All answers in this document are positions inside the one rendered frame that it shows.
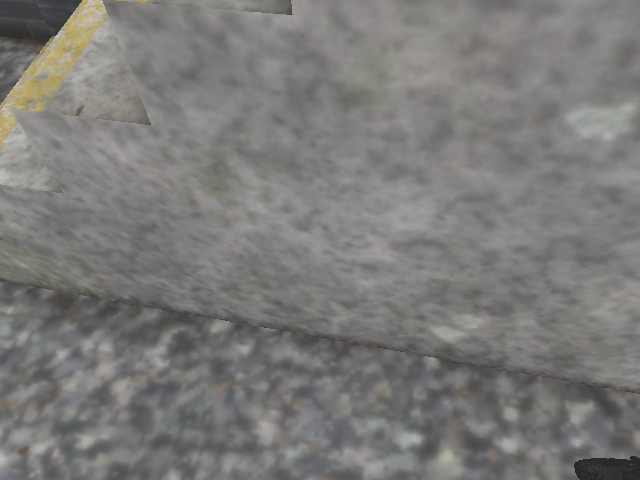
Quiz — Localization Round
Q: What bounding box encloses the right robot hand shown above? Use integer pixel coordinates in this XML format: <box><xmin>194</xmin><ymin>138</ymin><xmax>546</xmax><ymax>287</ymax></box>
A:
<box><xmin>574</xmin><ymin>456</ymin><xmax>640</xmax><ymax>480</ymax></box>

